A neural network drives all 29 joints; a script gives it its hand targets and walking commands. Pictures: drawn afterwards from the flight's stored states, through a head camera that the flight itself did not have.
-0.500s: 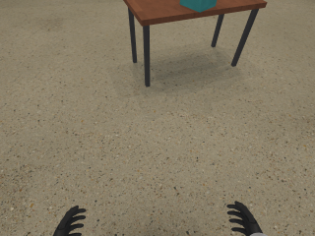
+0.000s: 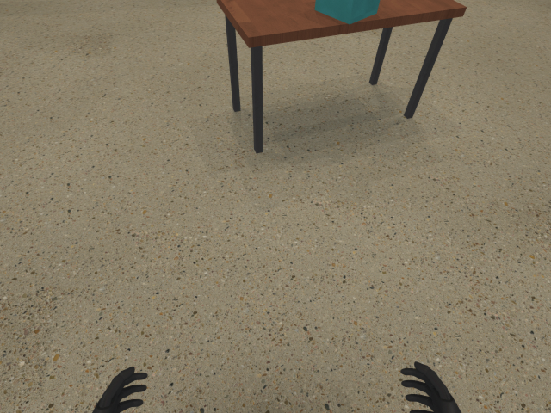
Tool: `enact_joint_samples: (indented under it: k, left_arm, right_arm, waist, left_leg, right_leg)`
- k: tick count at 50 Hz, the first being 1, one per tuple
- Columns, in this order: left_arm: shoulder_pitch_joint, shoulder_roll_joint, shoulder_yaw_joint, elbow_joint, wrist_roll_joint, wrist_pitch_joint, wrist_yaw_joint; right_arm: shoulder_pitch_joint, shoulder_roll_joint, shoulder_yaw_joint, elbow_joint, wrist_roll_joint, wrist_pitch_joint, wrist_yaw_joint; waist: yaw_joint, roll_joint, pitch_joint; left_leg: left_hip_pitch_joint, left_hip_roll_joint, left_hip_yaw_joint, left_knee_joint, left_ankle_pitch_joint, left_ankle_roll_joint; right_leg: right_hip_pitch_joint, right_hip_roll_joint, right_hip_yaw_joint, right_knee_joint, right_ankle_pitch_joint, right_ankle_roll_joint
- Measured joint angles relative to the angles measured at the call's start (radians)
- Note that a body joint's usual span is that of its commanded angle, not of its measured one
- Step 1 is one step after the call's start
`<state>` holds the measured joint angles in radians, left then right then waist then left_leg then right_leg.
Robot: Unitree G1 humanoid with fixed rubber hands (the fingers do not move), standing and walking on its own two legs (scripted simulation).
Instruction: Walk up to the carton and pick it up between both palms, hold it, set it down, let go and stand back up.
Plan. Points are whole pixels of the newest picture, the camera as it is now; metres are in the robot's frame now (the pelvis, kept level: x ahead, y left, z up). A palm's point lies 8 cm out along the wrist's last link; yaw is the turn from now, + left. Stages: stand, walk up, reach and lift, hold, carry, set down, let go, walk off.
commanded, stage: stand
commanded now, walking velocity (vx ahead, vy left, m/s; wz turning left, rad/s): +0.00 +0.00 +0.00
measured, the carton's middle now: out of the picture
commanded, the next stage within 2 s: none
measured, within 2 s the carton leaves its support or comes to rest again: neither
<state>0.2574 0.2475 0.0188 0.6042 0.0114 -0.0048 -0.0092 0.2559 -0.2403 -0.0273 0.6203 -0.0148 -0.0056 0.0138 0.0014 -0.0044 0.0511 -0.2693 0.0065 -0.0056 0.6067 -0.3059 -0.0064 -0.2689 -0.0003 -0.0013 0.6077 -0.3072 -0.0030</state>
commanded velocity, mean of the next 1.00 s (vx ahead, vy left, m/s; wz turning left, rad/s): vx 0.00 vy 0.00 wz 0.00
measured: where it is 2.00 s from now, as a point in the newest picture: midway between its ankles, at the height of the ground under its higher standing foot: outside the picture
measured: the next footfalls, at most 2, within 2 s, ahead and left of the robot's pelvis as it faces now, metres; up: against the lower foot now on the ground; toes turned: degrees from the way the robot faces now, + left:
none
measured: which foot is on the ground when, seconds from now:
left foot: down 0.00-1.00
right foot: down 0.00-1.00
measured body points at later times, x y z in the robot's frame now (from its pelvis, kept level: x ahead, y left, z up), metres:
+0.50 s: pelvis -0.01 +0.00 +0.00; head +0.00 +0.00 +0.45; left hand +0.12 +0.25 -0.10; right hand +0.12 -0.25 -0.10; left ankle +0.01 +0.12 -0.73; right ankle +0.01 -0.12 -0.73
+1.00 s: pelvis -0.01 +0.00 +0.00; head +0.00 +0.00 +0.45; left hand +0.11 +0.25 -0.10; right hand +0.11 -0.25 -0.10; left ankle +0.01 +0.12 -0.73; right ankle +0.01 -0.12 -0.73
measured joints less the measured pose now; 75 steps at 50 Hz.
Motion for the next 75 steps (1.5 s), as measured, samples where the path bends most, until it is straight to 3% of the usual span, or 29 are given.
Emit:
enact_joint_samples:
  k: [75]
  left_arm:
    - [0.028,0.014,-0.010,0.050,-0.003,0.004,0.003]
  right_arm:
    - [0.031,-0.013,0.012,0.045,0.002,0.002,-0.006]
  waist:
    - [0.001,-0.001,-0.012]
  left_leg:
    - [0.005,-0.004,-0.012,-0.033,0.025,0.000]
  right_leg:
    - [0.012,-0.004,-0.012,-0.036,0.022,0.000]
